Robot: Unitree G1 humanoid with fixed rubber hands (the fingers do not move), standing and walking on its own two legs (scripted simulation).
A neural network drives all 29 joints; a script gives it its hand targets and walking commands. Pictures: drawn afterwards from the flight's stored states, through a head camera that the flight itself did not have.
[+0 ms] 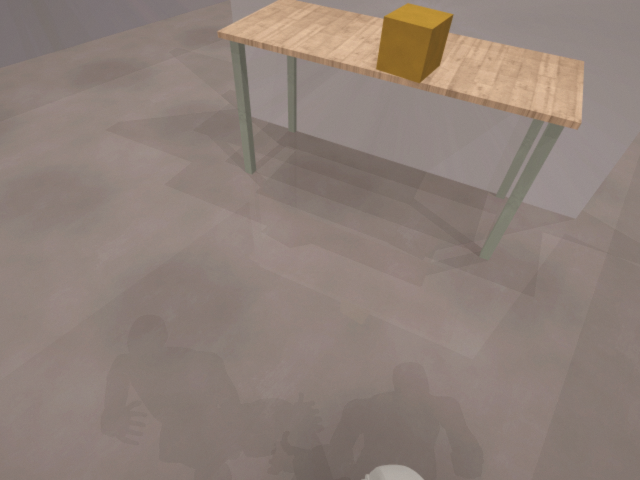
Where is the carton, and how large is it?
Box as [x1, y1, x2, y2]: [376, 3, 453, 82]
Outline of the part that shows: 407,3 384,16 376,68 420,82 439,65 453,14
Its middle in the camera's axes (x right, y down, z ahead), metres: +0.31 -0.64 +1.28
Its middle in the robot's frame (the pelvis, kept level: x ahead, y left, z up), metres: +1.37 -0.33 -0.01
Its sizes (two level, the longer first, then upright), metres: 0.172 0.160 0.163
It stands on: a table, 0.68 m high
